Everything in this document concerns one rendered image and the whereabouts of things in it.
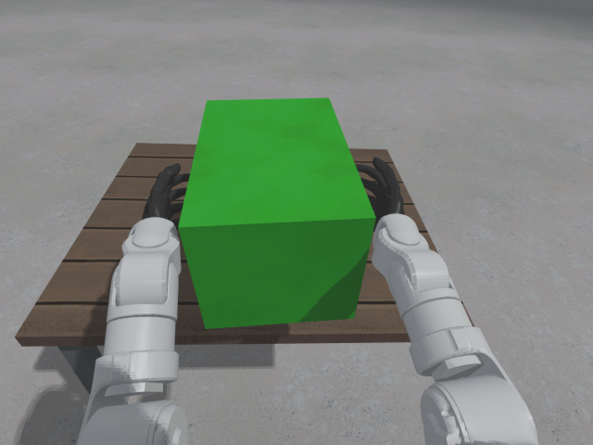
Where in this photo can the left robot forearm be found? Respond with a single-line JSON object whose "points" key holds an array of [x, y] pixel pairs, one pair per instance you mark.
{"points": [[139, 354]]}

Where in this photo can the carton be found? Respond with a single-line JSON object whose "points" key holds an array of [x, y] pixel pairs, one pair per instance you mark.
{"points": [[276, 224]]}

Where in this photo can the robot right upper arm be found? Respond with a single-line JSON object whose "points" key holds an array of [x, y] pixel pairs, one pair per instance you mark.
{"points": [[477, 410]]}

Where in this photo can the right robot forearm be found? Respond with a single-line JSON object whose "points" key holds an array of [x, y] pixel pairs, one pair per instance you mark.
{"points": [[444, 344]]}

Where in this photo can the left robot hand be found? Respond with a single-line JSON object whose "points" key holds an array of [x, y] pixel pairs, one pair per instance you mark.
{"points": [[161, 195]]}

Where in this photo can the table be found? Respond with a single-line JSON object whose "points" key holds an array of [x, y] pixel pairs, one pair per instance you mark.
{"points": [[71, 313]]}

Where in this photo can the right robot hand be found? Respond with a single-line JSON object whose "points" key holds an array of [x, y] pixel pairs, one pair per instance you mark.
{"points": [[388, 199]]}

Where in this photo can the robot left upper arm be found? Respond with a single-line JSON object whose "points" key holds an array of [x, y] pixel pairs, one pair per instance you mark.
{"points": [[159, 422]]}

